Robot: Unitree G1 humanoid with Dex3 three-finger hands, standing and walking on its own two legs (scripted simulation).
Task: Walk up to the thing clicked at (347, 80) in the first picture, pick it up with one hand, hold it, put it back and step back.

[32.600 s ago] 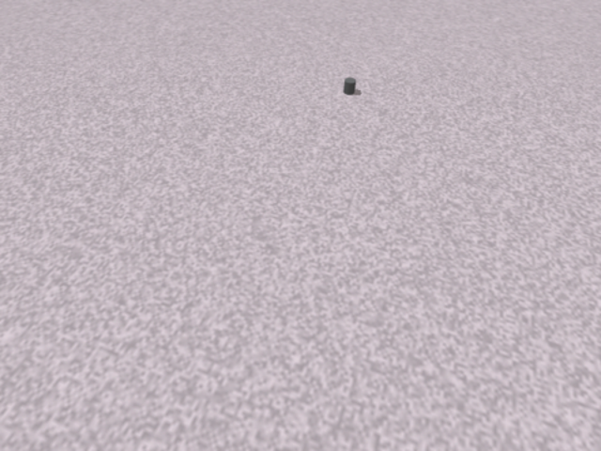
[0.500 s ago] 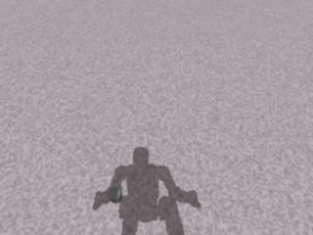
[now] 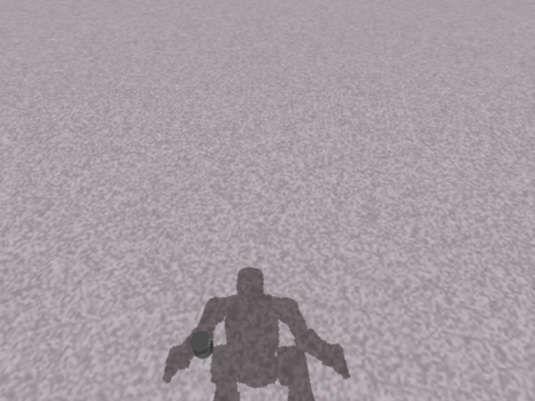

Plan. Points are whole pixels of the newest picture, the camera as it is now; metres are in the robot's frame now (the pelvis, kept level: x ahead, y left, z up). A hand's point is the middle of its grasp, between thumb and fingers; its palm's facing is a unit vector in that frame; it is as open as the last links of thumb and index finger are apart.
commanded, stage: stand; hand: left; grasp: from above
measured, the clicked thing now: (202, 344) +0.45 +0.24 -0.74
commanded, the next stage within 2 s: step back in 1.64 s
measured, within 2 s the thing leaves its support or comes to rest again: neither
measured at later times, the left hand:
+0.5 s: hand out of the picture +0.07 +0.24 -0.16, palm faces +0.03 -0.94 -0.34, open 7.3 cm
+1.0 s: hand out of the picture +0.08 +0.24 -0.16, palm faces +0.03 -0.94 -0.34, open 7.3 cm
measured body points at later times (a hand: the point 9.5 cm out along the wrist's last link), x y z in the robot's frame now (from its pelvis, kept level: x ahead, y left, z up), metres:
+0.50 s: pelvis +0.01 +0.00 +0.00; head +0.02 -0.01 +0.45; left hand +0.07 +0.29 -0.13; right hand +0.07 -0.29 -0.14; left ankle +0.02 +0.14 -0.74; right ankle +0.01 -0.14 -0.74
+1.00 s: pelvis +0.01 -0.01 +0.00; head +0.02 -0.01 +0.45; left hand +0.07 +0.29 -0.13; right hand +0.09 -0.30 -0.13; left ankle +0.02 +0.14 -0.74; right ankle +0.01 -0.14 -0.74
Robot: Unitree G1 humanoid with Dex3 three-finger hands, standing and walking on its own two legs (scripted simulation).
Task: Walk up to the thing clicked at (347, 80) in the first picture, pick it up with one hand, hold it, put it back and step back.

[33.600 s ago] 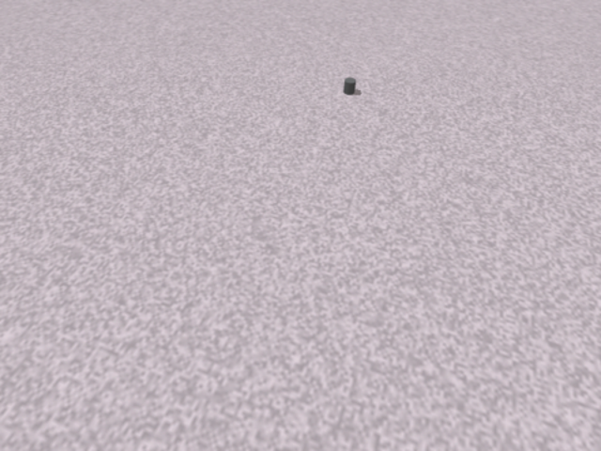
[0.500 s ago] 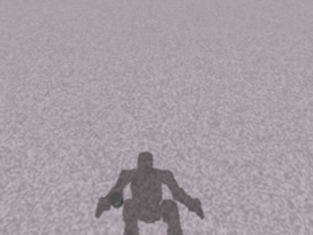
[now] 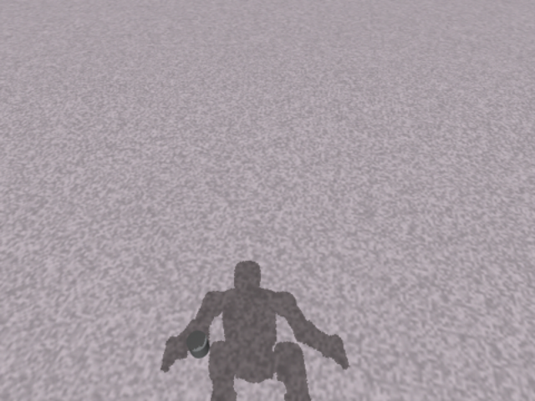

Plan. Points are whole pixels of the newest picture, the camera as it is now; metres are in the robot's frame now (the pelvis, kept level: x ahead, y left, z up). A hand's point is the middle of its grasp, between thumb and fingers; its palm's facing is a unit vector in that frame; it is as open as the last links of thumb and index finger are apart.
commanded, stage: stand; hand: left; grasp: from above
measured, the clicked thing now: (198, 344) +0.43 +0.25 -0.74
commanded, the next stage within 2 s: step back in 0.64 s
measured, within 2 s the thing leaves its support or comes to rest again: neither
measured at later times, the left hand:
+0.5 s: hand out of the picture +0.06 +0.25 -0.16, palm faces +0.02 -0.94 -0.34, open 7.3 cm
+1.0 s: hand out of the picture +0.10 +0.31 -0.18, palm faces +0.01 -0.92 -0.39, open 7.3 cm
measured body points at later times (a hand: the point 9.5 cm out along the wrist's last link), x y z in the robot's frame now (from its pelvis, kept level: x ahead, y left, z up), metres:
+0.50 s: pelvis +0.00 +0.00 +0.00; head +0.00 -0.01 +0.45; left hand +0.06 +0.30 -0.13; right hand +0.07 -0.30 -0.14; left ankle +0.00 +0.15 -0.75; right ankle +0.00 -0.13 -0.75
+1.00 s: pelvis -0.05 +0.04 -0.02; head +0.03 +0.07 +0.42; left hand +0.10 +0.36 -0.15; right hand +0.02 -0.28 -0.14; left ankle -0.03 +0.15 -0.75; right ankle -0.04 -0.12 -0.70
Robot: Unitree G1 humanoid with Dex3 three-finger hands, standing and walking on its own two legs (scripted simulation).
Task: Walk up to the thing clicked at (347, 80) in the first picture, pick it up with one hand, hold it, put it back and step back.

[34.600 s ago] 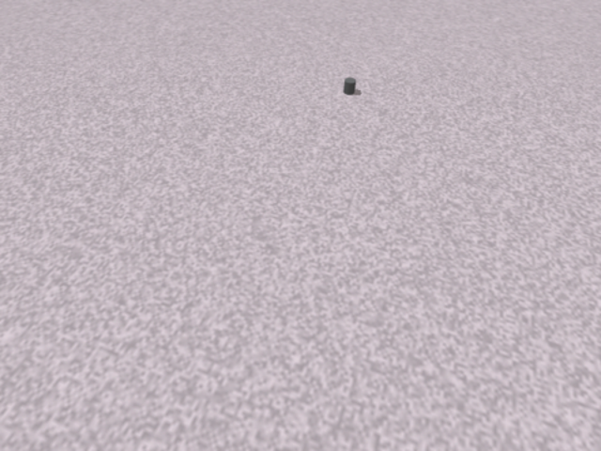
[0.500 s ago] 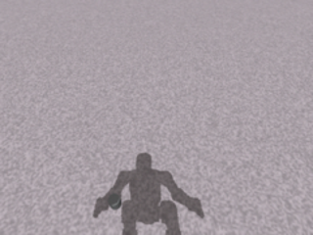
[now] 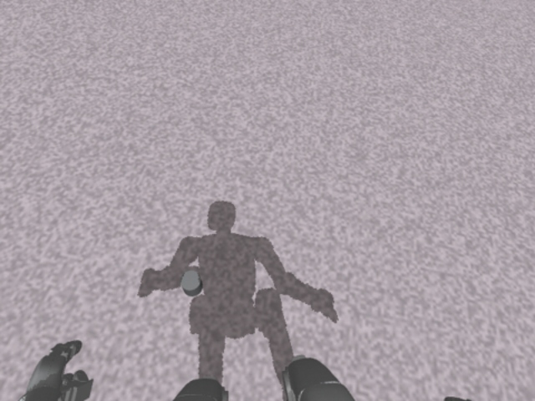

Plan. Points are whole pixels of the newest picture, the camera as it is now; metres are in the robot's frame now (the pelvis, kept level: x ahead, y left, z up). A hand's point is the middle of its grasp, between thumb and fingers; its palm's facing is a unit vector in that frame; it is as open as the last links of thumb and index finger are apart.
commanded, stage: step back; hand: left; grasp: from above
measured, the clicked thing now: (191, 283) +0.49 +0.20 -0.72
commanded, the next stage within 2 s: none
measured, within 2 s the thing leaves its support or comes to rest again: neither
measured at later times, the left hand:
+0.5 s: hand out of the picture +0.02 +0.25 -0.13, palm faces -0.05 -0.91 -0.42, open 7.4 cm
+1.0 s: hand out of the picture -0.16 +0.26 -0.15, palm faces -0.09 -0.91 -0.41, open 7.4 cm
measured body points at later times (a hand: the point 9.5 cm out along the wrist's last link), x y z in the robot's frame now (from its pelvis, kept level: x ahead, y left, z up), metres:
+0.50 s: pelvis -0.10 -0.01 +0.01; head -0.03 -0.03 +0.45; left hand +0.02 +0.29 -0.10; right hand -0.01 -0.33 -0.13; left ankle -0.12 +0.14 -0.65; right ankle -0.07 -0.12 -0.72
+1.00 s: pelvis -0.25 -0.01 -0.01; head -0.20 -0.02 +0.43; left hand -0.15 +0.31 -0.12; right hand -0.14 -0.33 -0.12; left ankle -0.13 +0.13 -0.72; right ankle -0.29 -0.14 -0.73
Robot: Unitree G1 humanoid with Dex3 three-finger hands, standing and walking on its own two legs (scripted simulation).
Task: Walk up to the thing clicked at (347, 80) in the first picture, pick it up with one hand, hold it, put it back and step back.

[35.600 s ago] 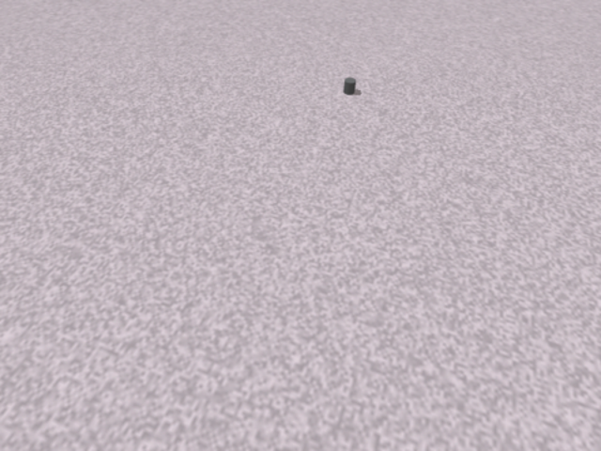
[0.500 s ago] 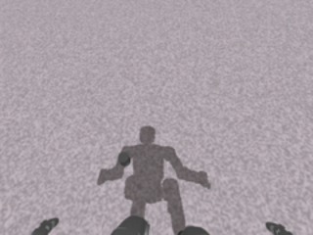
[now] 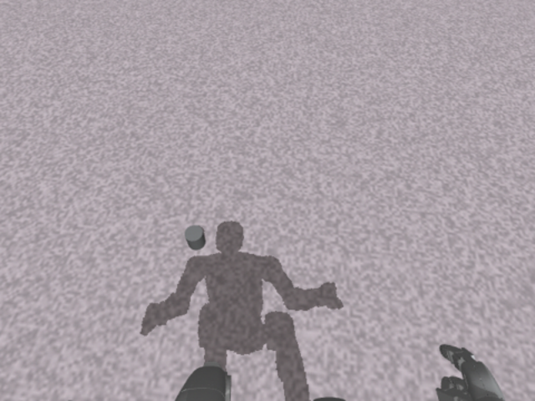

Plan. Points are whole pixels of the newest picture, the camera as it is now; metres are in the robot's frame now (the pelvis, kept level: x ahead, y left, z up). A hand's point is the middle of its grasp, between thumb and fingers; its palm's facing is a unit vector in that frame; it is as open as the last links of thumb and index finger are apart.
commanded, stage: step back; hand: left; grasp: from above
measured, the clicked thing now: (195, 237) +0.71 +0.30 -0.71
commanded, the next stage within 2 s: stand in 1.88 s
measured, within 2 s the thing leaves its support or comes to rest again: neither
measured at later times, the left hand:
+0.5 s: hand out of the picture -0.06 +0.28 -0.13, palm faces +0.08 -0.92 -0.39, open 7.3 cm
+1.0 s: hand out of the picture -0.28 +0.26 -0.12, palm faces +0.10 -0.89 -0.45, open 7.4 cm
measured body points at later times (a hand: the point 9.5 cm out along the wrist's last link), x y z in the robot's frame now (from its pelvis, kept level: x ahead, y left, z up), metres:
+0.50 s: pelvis -0.17 +0.00 +0.01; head -0.11 +0.02 +0.46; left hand -0.06 +0.33 -0.11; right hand -0.06 -0.30 -0.10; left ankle -0.13 +0.11 -0.71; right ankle -0.16 -0.14 -0.63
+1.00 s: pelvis -0.33 -0.03 +0.01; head -0.30 -0.05 +0.46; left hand -0.28 +0.30 -0.09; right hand -0.24 -0.35 -0.12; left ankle -0.36 +0.10 -0.71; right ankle -0.28 -0.15 -0.71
